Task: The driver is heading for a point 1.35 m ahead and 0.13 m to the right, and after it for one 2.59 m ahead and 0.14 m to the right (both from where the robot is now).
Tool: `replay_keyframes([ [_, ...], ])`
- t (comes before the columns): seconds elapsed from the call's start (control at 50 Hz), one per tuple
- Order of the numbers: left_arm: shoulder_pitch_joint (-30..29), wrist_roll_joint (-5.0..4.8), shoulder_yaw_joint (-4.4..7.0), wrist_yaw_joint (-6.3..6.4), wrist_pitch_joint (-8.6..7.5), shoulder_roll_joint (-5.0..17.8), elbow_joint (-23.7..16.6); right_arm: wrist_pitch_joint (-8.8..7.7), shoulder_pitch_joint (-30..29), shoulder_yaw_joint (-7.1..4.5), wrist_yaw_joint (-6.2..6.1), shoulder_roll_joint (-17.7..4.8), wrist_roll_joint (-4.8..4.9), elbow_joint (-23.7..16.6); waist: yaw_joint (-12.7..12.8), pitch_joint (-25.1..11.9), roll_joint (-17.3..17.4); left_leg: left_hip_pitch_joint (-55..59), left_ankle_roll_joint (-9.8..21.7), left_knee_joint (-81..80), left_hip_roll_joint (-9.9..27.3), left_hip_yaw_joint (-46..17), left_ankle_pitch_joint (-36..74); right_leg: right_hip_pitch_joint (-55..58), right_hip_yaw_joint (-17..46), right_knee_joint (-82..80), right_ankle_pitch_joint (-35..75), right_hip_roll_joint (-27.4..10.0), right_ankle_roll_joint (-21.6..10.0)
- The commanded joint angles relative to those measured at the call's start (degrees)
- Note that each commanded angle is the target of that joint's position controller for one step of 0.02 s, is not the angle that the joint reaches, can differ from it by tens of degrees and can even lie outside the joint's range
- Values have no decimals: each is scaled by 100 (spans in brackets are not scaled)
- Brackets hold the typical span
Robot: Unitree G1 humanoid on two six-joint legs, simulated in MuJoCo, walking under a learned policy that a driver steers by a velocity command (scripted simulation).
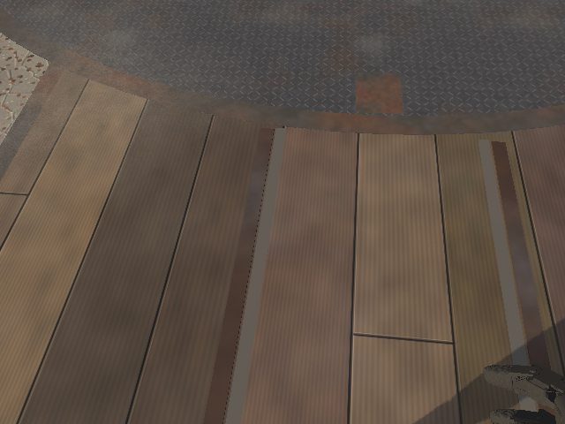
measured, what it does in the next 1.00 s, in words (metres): walks ahead, turning right: left foot, then right foot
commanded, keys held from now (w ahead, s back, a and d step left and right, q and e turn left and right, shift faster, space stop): w+e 0.56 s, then w+q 0.44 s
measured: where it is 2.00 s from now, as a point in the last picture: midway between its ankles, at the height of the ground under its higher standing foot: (386, 206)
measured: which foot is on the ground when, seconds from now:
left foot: up 0.00-0.04, down 0.06-0.60, up 0.62-1.00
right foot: down 0.00-0.06, up 0.08-0.56, down 0.58-1.00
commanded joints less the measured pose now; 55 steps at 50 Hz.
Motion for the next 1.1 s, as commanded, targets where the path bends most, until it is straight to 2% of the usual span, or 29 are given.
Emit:
replay_keyframes([
  [0.02, -127, 2, 274, 53, 5, 983, -339, -122, -15, -298, 1, -752, 62, -386, -419, -212, -841, 1148, 195, -234, -134, 103, -341, -442, 1296, 20, 1432, -1431, -605],
  [0.04, -194, 23, 255, 43, 29, 909, -368, -138, 383, -369, -21, -842, 59, -292, -653, -376, -848, 1727, 352, -437, -146, 204, -461, -488, 1259, 413, 1715, -1300, -494],
  [0.06, -210, 75, 173, 10, 28, 689, -425, -156, 1004, -463, -60, -1021, 5, -211, -978, -890, -720, 2777, 603, -479, 176, 26, -589, -731, 1034, 1374, 1751, -977, -314],
  [0.08, -59, 240, 26, -4, 23, 268, -574, -116, 1901, -548, -118, -1367, -44, -149, -1230, -1862, 126, 4286, 940, -355, 1264, -1083, -987, -1487, 478, 3095, 346, -517, -105],
  [0.1, 742, -11, -51, -16, -32, 76, -730, -29, 2029, -608, -43, -1627, -97, 43, -751, -2268, 2097, 5452, 1746, -1074, 2287, -3788, -2467, -3388, -6, 4701, -1782, -34, 141],
  [0.12, 572, -100, 67, 18, -3, 697, -540, -13, 1786, -487, -17, -999, -36, -91, -885, -1658, 1120, 4984, 1595, -1299, 2162, -3744, -3339, -3910, 168, 5348, -1376, -491, 218],
  [0.14, -35, -62, 141, 12, 31, 933, -617, 9, 1556, -415, -40, -727, -8, -106, -1002, -980, 540, 4322, 1392, -1329, 1927, -2702, -2927, -4001, -14, 5428, -806, -663, 257],
  [0.16, -318, 6, 141, 19, 53, 862, -670, 20, 1329, -379, -34, -660, -46, -85, -910, -627, 128, 3694, 1328, -1409, 1680, -1995, -2019, -3811, -143, 5315, -408, -853, 316],
  [0.18, -506, 59, 157, -3, 54, 793, -751, 27, 1199, -357, -37, -566, -65, -13, -827, -355, 145, 3285, 1332, -1535, 1476, -1498, -1443, -3742, -153, 5063, -175, -995, 345],
  [0.24, -552, 14, 117, -73, 148, 478, -822, -48, 1128, -369, -56, -526, -56, 153, -677, -188, 413, 2774, 1366, -1915, 1258, -567, -729, -3444, -348, 4712, 79, -1188, 393],
  [0.32, -1027, 79, 51, -127, 169, 321, -1032, -61, 1187, -471, -72, -789, -24, 388, -716, -27, 161, 2903, 1503, -2147, 1358, 113, -21, -3795, -390, 3793, 713, -1278, 488],
  [0.42, -1840, 70, -29, -309, 64, 220, -1232, 38, 1321, -519, -111, -1032, 29, 611, -988, 142, 28, 3087, 1296, -2151, 1234, 1022, 298, -3426, -832, 2268, 1853, -1153, 348],
  [0.5, -2262, 56, 5, -418, 74, 335, -1488, 162, 1536, -585, -117, -1236, 149, 793, -992, 220, 80, 3672, 1119, -1796, 1424, 1356, 1084, -3280, -1128, 1691, 1360, -981, 55],
  [0.54, -1964, 92, 118, -422, 120, 545, -1498, 237, 1507, -640, -153, -1419, 193, 795, -711, -109, 267, 3850, 995, -983, 1414, 1586, 2950, -2593, -1447, 1612, 772, -611, -194],
  [0.56, -1372, 94, 238, -402, 149, 744, -1374, 284, 1458, -652, -171, -1469, 217, 781, -340, -462, 265, 3737, 902, -101, 1324, 1730, 3618, -1784, -1580, 1455, 701, -364, -367],
  [0.58, -431, 84, 400, -320, 176, 987, -1122, 288, 1554, -570, -186, -1305, 215, 797, 142, -958, 69, 2980, 748, 1086, 1149, 1818, 3313, -207, -1439, 1108, 1068, -219, -597],
  [0.6, 289, 54, 493, -186, 221, 1395, -949, 242, 1841, -348, -155, -745, -48, 718, 208, -1520, -1043, 1303, 537, 2912, 788, 1797, -338, 1635, 246, 1146, 1460, -1409, -962],
  [0.62, 72, 51, 451, -198, 140, 1654, -1093, 105, 2281, -179, -64, -406, -23, 553, -259, -2492, -1871, -463, 308, 4655, -227, 922, -3652, 2837, 3482, 151, 99, -2760, -2057],
  [0.64, 49, 105, 317, -244, 69, 1120, -1102, 3, 1632, -352, -8, -1088, 223, 587, 167, -2248, -826, -937, 379, 4965, 66, 180, -3351, 2481, 3169, -249, -207, -2754, -1760],
  [0.66, -172, 156, 257, -249, 2, 992, -1030, -38, 1160, -353, 10, -1102, 371, 413, 103, -1377, -751, -1123, 475, 4776, 268, 284, -2919, 1671, 2214, -288, 157, -2567, -1515],
  [0.68, -515, 162, 201, -255, -56, 849, -966, -26, 1081, -323, -36, -975, 300, 451, -170, -878, -327, -889, 471, 4319, 557, 304, -2442, 813, 1493, -350, 761, -2319, -1293],
  [0.7, -793, 195, 142, -249, -107, 633, -946, 23, 1131, -343, -60, -961, 186, 516, -363, -643, -429, -597, 431, 3948, 714, 257, -2131, 260, 974, -463, 1259, -2092, -1184],
  [0.74, -987, 254, 118, -238, -213, 535, -888, 180, 1543, -342, -47, -834, 171, 709, -611, -551, -626, -32, 338, 3765, 793, 207, -1713, -334, 389, -839, 1670, -1915, -1122],
  [0.78, -979, 267, 139, -228, -325, 576, -724, 307, 1559, -327, -74, -686, 176, 762, -671, -343, -494, -102, 228, 3522, 737, 139, -1419, -564, -152, -1074, 2124, -1873, -1089],
  [0.84, -855, 314, 151, -156, -358, 580, -517, 325, 1184, -320, -92, -570, 161, 653, -557, -64, -471, -569, 127, 2743, 590, -45, -554, -419, -807, -1214, 2432, -1731, -906],
  [0.92, -818, 280, 151, -83, -340, 669, -370, 253, 660, -251, 28, -378, 138, 510, -334, 120, -472, -433, 194, 1379, 450, 292, 552, -200, -1408, -1374, 2360, -1645, -644],
  [1.02, -352, 187, 217, -29, -148, 831, -38, 230, -59, -175, 233, -261, 125, 87, -49, 384, -358, -983, 462, 585, 347, 626, 91, 951, -1644, -1030, 3066, -2054, -612],
  [1.06, -397, 159, 245, 13, -38, 930, -14, 238, -90, -198, 317, -308, 127, -67, -162, 275, -456, -837, 634, 456, 172, 881, -462, 1251, -1773, -591, 4168, -2138, -531],
  [1.1, -510, 143, 289, 90, 46, 1102, -56, 292, 293, -303, 334, -506, 121, -101, -470, -162, -730, -65, 869, 540, -215, 1233, -1058, 1343, -1925, 258, 6103, -2127, -394],
])
Keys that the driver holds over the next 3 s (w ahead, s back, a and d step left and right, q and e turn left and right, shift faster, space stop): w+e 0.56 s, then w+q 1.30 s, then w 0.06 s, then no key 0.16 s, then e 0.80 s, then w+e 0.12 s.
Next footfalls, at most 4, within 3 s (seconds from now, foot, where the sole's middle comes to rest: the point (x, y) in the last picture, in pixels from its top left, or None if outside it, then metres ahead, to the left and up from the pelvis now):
0.06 left None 0.22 0.14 -0.78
0.58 right None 0.43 -0.18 -0.78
1.14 left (363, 293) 0.79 -0.08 -0.78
1.62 right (441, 219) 1.06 -0.30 -0.78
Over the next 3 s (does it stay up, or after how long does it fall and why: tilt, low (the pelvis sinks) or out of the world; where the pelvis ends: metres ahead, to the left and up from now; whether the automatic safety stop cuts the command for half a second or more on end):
stays up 1.22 -0.13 0.00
